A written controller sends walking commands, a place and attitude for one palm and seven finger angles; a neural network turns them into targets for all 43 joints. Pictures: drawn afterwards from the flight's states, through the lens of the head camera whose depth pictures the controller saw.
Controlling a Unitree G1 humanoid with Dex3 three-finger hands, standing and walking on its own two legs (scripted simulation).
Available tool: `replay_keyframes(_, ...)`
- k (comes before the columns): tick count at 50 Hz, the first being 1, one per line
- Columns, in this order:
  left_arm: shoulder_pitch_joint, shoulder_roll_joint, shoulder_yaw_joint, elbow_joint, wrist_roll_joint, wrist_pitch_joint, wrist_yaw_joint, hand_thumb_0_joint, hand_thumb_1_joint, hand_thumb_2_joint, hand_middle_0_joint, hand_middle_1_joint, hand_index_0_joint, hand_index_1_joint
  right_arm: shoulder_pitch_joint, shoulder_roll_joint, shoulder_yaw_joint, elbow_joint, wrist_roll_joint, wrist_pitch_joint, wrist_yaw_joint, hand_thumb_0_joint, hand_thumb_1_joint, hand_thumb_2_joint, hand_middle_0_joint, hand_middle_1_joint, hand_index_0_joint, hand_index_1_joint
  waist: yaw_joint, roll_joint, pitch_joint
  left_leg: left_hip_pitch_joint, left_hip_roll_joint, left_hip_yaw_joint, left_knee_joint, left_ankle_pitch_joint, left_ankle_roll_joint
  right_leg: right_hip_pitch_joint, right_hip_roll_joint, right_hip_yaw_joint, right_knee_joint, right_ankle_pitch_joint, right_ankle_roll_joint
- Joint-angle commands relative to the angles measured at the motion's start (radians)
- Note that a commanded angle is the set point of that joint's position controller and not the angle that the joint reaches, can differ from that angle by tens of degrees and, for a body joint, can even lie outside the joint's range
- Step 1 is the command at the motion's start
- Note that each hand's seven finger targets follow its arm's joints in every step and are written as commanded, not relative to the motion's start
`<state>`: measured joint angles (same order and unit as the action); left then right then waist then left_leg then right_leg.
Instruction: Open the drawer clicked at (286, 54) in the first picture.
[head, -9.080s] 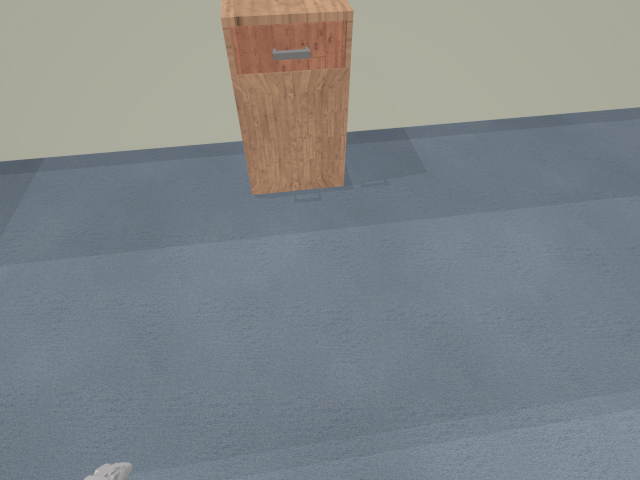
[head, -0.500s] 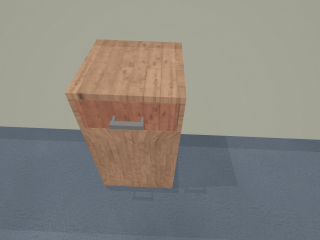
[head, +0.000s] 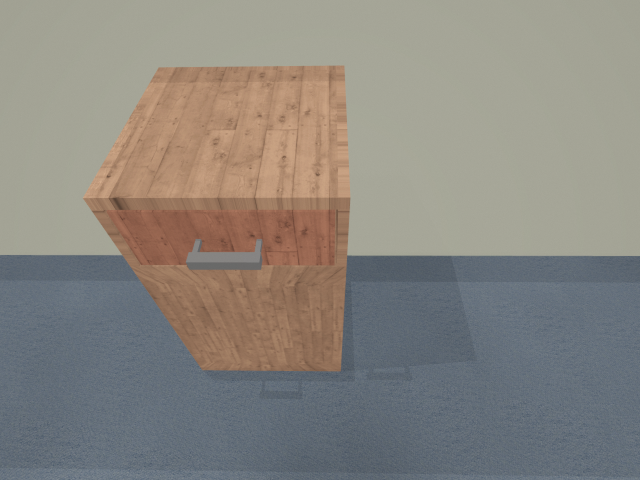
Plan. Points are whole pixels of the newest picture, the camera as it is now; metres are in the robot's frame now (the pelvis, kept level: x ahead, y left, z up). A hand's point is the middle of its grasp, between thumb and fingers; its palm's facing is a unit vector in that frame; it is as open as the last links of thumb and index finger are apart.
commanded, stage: come to a stop and stand still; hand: left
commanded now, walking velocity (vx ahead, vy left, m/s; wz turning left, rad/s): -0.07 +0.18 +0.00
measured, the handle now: (226, 252) +0.50 +0.20 -0.09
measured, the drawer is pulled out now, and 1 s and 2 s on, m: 0.00 0.00 0.00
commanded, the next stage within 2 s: look again from close up in 0.58 s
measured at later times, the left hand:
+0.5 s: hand out of the picture -0.02 +0.20 -0.17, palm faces +0.03 -0.99 -0.17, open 7.3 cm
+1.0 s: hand out of the picture -0.03 +0.18 -0.17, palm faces +0.01 -0.98 -0.18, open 7.3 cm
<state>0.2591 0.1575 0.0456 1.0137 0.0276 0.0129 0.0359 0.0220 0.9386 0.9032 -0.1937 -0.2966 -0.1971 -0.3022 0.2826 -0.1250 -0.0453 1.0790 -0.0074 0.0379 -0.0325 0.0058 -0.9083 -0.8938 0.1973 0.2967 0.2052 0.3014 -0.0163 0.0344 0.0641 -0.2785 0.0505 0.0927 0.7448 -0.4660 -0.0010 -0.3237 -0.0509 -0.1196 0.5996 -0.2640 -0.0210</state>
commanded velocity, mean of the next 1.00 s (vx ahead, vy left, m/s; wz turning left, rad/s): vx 0.03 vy -0.01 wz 0.00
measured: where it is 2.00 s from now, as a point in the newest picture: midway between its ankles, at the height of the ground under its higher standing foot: outside the picture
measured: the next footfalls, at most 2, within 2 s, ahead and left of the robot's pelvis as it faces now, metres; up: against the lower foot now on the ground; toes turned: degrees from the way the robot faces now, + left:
left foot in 0.22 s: +0.00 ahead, +0.11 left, +0.00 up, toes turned +3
right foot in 0.50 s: -0.01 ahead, -0.09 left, +0.00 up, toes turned -3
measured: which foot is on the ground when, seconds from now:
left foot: up 0.00-0.20, down 0.22-1.00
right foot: down 0.00-0.24, up 0.26-0.48, down 0.50-1.00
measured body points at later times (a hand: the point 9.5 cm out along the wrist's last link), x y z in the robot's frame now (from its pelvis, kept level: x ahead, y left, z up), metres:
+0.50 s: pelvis -0.02 +0.03 +0.01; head -0.02 +0.03 +0.46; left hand -0.02 +0.25 -0.15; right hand -0.02 -0.19 -0.15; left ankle -0.04 +0.11 -0.73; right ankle -0.05 -0.09 -0.73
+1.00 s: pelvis -0.02 +0.02 +0.01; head -0.01 +0.01 +0.46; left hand -0.03 +0.23 -0.15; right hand -0.03 -0.19 -0.16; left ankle -0.04 +0.11 -0.73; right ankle -0.05 -0.09 -0.73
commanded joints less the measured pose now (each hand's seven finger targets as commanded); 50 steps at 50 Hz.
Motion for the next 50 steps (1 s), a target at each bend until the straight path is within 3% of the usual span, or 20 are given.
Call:
replay_keyframes(1, 0.052, 0.146, 0.030, -0.050, 0.004, -0.013, 0.023, 0.000, 0.900, 0.900, -0.200, -0.300, -0.200, -0.300, 0.050, -0.053, -0.019, -0.056, 0.001, -0.002, 0.005, 0.000, -0.900, -0.900, 0.200, 0.300, 0.200, 0.300, 0.030, -0.182, -0.107, -0.119, -0.020, -0.066, 0.198, -0.088, -0.008, 0.182, -0.303, 0.261, -0.216, 0.666, -0.189)
replay_keyframes(6, 0.013, 0.179, 0.045, -0.073, 0.009, -0.001, 0.020, 0.000, 0.900, 0.900, -0.200, -0.300, -0.200, -0.300, 0.050, -0.061, -0.018, -0.077, -0.003, -0.002, 0.015, 0.000, -0.900, -0.900, 0.200, 0.300, 0.200, 0.300, 0.031, -0.197, -0.109, -0.055, -0.037, -0.038, 0.001, -0.008, -0.016, 0.154, -0.276, 0.242, -0.246, 0.421, -0.170)
replay_keyframes(9, -0.019, 0.158, 0.039, -0.078, -0.004, 0.011, 0.011, 0.000, 0.900, 0.900, -0.200, -0.300, -0.200, -0.300, 0.127, -0.071, -0.010, -0.056, -0.005, -0.014, 0.013, 0.000, -0.900, -0.900, 0.200, 0.300, 0.200, 0.300, -0.008, -0.155, -0.106, 0.156, -0.039, -0.016, -0.310, 0.210, -0.001, 0.013, -0.190, 0.192, -0.204, 0.124, -0.084)
replay_keyframes(10, -0.018, 0.114, 0.029, -0.083, -0.010, 0.017, 0.005, 0.000, 0.900, 0.900, -0.200, -0.300, -0.200, -0.300, 0.127, -0.113, -0.011, -0.059, -0.012, -0.021, 0.013, 0.000, -0.900, -0.900, 0.200, 0.300, 0.200, 0.300, -0.006, -0.017, -0.077, 0.159, 0.050, -0.145, -0.401, 0.167, 0.031, -0.068, -0.105, 0.141, -0.150, -0.064, -0.034)
replay_keyframes(11, -0.012, 0.063, 0.017, -0.096, -0.011, 0.021, -0.004, 0.000, 0.900, 0.900, -0.200, -0.300, -0.200, -0.300, 0.101, -0.174, -0.018, -0.082, -0.023, -0.024, 0.013, 0.000, -0.900, -0.900, 0.200, 0.300, 0.200, 0.300, 0.005, 0.149, -0.026, 0.038, 0.191, -0.312, -0.527, 0.030, 0.081, -0.070, -0.020, 0.052, -0.054, -0.127, 0.022)
replay_keyframes(12, -0.035, 0.050, 0.012, -0.085, -0.005, 0.023, -0.007, 0.000, 0.900, 0.900, -0.200, -0.300, -0.200, -0.300, 0.033, -0.192, -0.017, -0.095, -0.025, -0.028, 0.011, 0.000, -0.900, -0.900, 0.200, 0.300, 0.200, 0.300, 0.007, 0.197, 0.027, -0.108, 0.241, -0.398, -0.617, -0.099, 0.132, -0.017, -0.003, 0.049, 0.042, -0.126, 0.035)
replay_keyframes(14, -0.006, 0.044, 0.005, -0.048, 0.007, 0.021, -0.019, 0.000, 0.900, 0.900, -0.200, -0.300, -0.200, -0.300, -0.034, -0.169, -0.002, -0.097, -0.027, -0.037, 0.005, 0.000, -0.900, -0.900, 0.200, 0.300, 0.200, 0.300, 0.034, 0.128, 0.052, -0.146, 0.207, -0.349, -0.645, -0.136, 0.144, 0.021, 0.000, 0.083, 0.170, -0.108, 0.023)
replay_keyframes(16, 0.030, 0.039, -0.003, -0.025, 0.009, 0.009, -0.029, 0.000, 0.900, 0.900, -0.200, -0.300, -0.200, -0.300, -0.022, -0.167, 0.002, -0.087, -0.023, -0.045, 0.002, 0.000, -0.900, -0.900, 0.200, 0.300, 0.200, 0.300, 0.032, 0.081, 0.043, -0.031, 0.192, -0.297, -0.614, -0.034, 0.152, -0.037, 0.001, 0.077, 0.171, -0.123, 0.022)
replay_keyframes(20, 0.009, 0.021, -0.018, -0.014, -0.001, -0.011, -0.029, 0.000, 0.900, 0.900, -0.200, -0.300, -0.200, -0.300, 0.073, -0.161, 0.002, -0.039, -0.022, -0.053, -0.006, 0.000, -0.900, -0.900, 0.200, 0.300, 0.200, 0.300, -0.011, 0.053, 0.017, 0.154, 0.180, -0.254, -0.530, 0.239, 0.155, -0.035, 0.009, 0.060, -0.019, -0.135, 0.028)
replay_keyframes(23, 0.090, 0.030, -0.021, 0.035, -0.010, -0.021, -0.017, 0.000, 0.900, 0.900, -0.200, -0.300, -0.200, -0.300, 0.081, -0.139, 0.014, -0.014, -0.009, -0.062, -0.014, 0.000, -0.900, -0.900, 0.200, 0.300, 0.200, 0.300, 0.019, 0.015, -0.045, 0.141, 0.130, -0.182, -0.406, 0.481, 0.102, 0.147, -0.008, 0.092, -0.251, 0.088, 0.023)
replay_keyframes(25, 0.135, 0.056, -0.025, 0.069, -0.013, -0.026, -0.007, 0.000, 0.900, 0.900, -0.200, -0.300, -0.200, -0.300, 0.082, -0.108, 0.024, -0.009, -0.003, -0.069, -0.010, 0.000, -0.900, -0.900, 0.200, 0.300, 0.200, 0.300, 0.018, -0.019, -0.056, 0.077, 0.070, -0.132, -0.394, 0.415, 0.056, 0.232, -0.070, 0.144, -0.228, 0.223, -0.009)
replay_keyframes(28, 0.140, 0.042, -0.031, 0.090, -0.015, -0.032, -0.002, 0.000, 0.900, 0.900, -0.200, -0.300, -0.200, -0.300, 0.079, -0.105, 0.028, 0.020, -0.005, -0.059, -0.010, 0.000, -0.900, -0.900, 0.200, 0.300, 0.200, 0.300, 0.012, -0.131, -0.038, 0.110, 0.058, -0.102, -0.378, 0.390, 0.043, 0.188, -0.068, 0.154, -0.219, 0.282, -0.018)
replay_keyframes(33, 0.156, 0.023, -0.037, 0.101, -0.017, -0.029, 0.006, 0.000, 0.900, 0.900, -0.200, -0.300, -0.200, -0.300, 0.096, -0.079, 0.038, 0.059, -0.003, -0.054, -0.011, 0.000, -0.900, -0.900, 0.200, 0.300, 0.200, 0.300, 0.013, -0.064, 0.017, 0.108, 0.061, -0.104, -0.403, 0.362, 0.041, 0.150, -0.056, 0.158, -0.241, 0.201, -0.012)
replay_keyframes(34, 0.192, 0.073, -0.045, 0.125, -0.001, -0.059, 0.044, 0.000, 0.900, 0.900, -0.200, -0.300, -0.200, -0.300, -0.002, -0.125, 0.041, -0.021, 0.005, -0.073, 0.007, 0.000, -0.900, -0.900, 0.200, 0.300, 0.200, 0.300, 0.051, -0.133, 0.097, -0.010, 0.065, -0.083, -0.207, 0.427, 0.012, 0.086, -0.096, 0.192, -0.234, 0.489, 0.005)
replay_keyframes(35, 0.160, 0.086, -0.042, 0.084, -0.012, -0.067, 0.037, 0.000, 0.900, 0.900, -0.200, -0.300, -0.200, -0.300, 0.055, -0.073, 0.042, -0.037, -0.003, -0.063, 0.012, 0.000, -0.900, -0.900, 0.200, 0.300, 0.200, 0.300, -0.005, -0.108, 0.040, 0.027, 0.030, -0.096, -0.245, 0.180, 0.018, 0.077, -0.123, 0.221, -0.253, 0.251, -0.027)
replay_keyframes(37, 0.109, 0.079, -0.045, 0.057, -0.015, -0.072, 0.021, 0.000, 0.900, 0.900, -0.200, -0.300, -0.200, -0.300, 0.104, -0.072, 0.048, -0.033, -0.013, -0.061, 0.018, 0.000, -0.900, -0.900, 0.200, 0.300, 0.200, 0.300, -0.019, 0.011, -0.018, 0.057, 0.027, -0.099, -0.266, 0.203, 0.030, 0.056, -0.079, 0.203, -0.219, -0.006, -0.054)
replay_keyframes(39, 0.124, 0.061, -0.050, 0.057, -0.016, -0.067, 0.014, 0.000, 0.900, 0.900, -0.200, -0.300, -0.200, -0.300, 0.110, -0.079, 0.051, -0.034, -0.012, -0.073, 0.013, 0.000, -0.900, -0.900, 0.200, 0.300, 0.200, 0.300, -0.004, 0.055, -0.044, 0.048, 0.049, -0.121, -0.287, 0.304, 0.049, 0.092, -0.047, 0.173, -0.163, 0.062, -0.052)
replay_keyframes(43, 0.134, 0.043, -0.055, 0.065, -0.017, -0.058, 0.012, 0.000, 0.900, 0.900, -0.200, -0.300, -0.200, -0.300, 0.112, -0.095, 0.053, -0.032, -0.008, -0.077, 0.003, 0.000, -0.900, -0.900, 0.200, 0.300, 0.200, 0.300, 0.007, -0.055, -0.040, 0.058, 0.063, -0.120, -0.283, 0.397, 0.059, 0.118, -0.041, 0.156, -0.141, 0.157, -0.041)
replay_keyframes(46, 0.125, 0.045, -0.055, 0.061, -0.016, -0.047, 0.011, 0.000, 0.900, 0.900, -0.200, -0.300, -0.200, -0.300, 0.103, -0.096, 0.055, -0.024, -0.007, -0.070, 0.003, 0.000, -0.900, -0.900, 0.200, 0.300, 0.200, 0.300, 0.009, -0.050, 0.032, 0.032, 0.059, -0.122, -0.319, 0.338, 0.056, 0.093, -0.038, 0.156, -0.158, 0.104, -0.036)
replay_keyframes(50, 0.119, 0.058, -0.052, 0.056, -0.017, -0.041, 0.009, 0.000, 0.900, 0.900, -0.200, -0.300, -0.200, -0.300, 0.093, -0.104, 0.057, -0.016, -0.007, -0.067, 0.003, 0.000, -0.900, -0.900, 0.200, 0.300, 0.200, 0.300, 0.013, -0.048, 0.047, 0.033, 0.054, -0.119, -0.344, 0.317, 0.055, 0.099, -0.040, 0.160, -0.175, 0.086, -0.031)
